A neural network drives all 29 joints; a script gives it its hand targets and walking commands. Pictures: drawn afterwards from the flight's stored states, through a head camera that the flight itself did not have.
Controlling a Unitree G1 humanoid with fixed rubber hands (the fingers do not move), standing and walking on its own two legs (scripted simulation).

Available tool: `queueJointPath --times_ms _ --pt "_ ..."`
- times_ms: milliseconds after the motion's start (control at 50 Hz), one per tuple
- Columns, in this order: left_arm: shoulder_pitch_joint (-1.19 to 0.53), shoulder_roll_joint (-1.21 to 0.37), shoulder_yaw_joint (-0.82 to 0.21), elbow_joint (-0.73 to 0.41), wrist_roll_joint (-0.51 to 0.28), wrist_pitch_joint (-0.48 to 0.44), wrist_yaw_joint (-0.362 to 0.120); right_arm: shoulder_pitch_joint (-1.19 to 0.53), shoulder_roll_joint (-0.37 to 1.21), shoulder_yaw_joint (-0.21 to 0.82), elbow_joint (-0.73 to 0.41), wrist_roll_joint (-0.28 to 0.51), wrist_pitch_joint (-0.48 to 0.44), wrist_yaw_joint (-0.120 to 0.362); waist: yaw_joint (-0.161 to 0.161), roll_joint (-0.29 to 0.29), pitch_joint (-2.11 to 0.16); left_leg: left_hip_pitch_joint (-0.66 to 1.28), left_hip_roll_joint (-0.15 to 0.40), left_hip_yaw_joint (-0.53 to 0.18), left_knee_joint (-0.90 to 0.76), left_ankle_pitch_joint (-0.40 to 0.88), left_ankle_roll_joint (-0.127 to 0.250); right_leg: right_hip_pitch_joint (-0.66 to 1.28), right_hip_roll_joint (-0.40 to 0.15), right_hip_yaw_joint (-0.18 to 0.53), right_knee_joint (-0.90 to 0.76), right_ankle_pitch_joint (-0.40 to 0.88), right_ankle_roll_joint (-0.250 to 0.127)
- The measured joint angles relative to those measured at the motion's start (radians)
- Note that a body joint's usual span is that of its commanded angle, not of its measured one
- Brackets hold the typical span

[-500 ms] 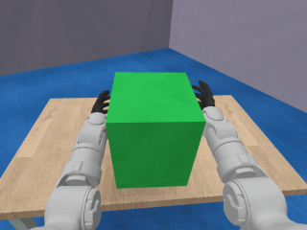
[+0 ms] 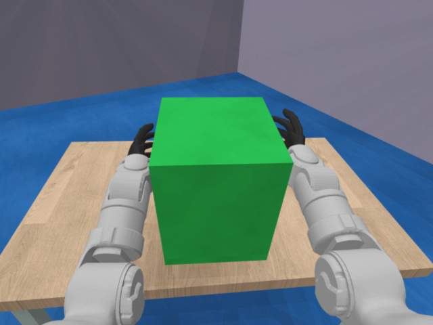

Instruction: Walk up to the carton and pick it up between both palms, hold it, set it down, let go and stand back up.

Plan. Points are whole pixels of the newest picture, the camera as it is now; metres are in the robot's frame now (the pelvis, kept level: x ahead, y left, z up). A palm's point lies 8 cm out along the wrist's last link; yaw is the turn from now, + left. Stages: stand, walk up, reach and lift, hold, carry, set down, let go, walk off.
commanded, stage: reach and lift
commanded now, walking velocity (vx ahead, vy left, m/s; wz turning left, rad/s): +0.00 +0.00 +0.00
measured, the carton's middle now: (214, 179) +0.38 +0.05 +0.14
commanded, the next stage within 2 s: hold in 0.60 s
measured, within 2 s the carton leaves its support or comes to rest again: neither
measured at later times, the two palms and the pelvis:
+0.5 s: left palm (138, 154) +0.37 +0.19 +0.20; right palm (294, 144) +0.40 -0.09 +0.22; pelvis +0.00 +0.00 +0.00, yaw +0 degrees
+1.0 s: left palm (134, 147) +0.36 +0.19 +0.22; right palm (298, 135) +0.39 -0.09 +0.25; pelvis +0.00 +0.00 +0.00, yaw +0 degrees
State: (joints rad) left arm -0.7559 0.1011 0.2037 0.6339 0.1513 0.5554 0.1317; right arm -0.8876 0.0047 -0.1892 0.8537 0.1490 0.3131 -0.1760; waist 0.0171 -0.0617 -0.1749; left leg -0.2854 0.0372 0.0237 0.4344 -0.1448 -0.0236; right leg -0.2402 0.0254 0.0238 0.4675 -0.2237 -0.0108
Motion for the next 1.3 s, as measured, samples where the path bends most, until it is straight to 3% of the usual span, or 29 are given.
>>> queueJointPath --times_ms 620,840,940,1300 --pt "-0.011 0.014 -0.048 -0.1 0.0 0.111 0.015 -0.021 -0.018 0.002 -0.032 0.045 0.049 0.003 0.0 0.0 0.0 0.0 0.0 0.0 0.0 -0.003 -0.002 0.0 0.0 0.0 0.0 -0.003 0.0" --pt "-0.011 0.013 -0.051 -0.2 -0.004 0.168 0.014 -0.021 -0.041 0.04 -0.148 0.091 0.124 -0.021 0.0 0.0 0.0 0.004 0.0 0.0 0.0 -0.003 -0.001 0.003 0.0 0.0 0.0 -0.001 0.001" --pt "-0.011 0.007 -0.034 -0.215 -0.004 0.209 0.008 -0.021 -0.041 0.042 -0.15 0.099 0.155 -0.027 -0.001 0.0 0.0 0.014 0.0 0.0 0.0 -0.003 -0.001 0.014 0.0 0.0 0.0 -0.002 0.001" --pt "-0.011 0.003 -0.043 -0.227 -0.004 0.241 0.012 -0.021 -0.045 0.033 -0.154 0.1 0.183 -0.027 -0.03 0.0 0.0 0.016 0.0 0.0 0.0 0.004 0.0 0.016 0.0 0.0 0.0 0.006 0.001"
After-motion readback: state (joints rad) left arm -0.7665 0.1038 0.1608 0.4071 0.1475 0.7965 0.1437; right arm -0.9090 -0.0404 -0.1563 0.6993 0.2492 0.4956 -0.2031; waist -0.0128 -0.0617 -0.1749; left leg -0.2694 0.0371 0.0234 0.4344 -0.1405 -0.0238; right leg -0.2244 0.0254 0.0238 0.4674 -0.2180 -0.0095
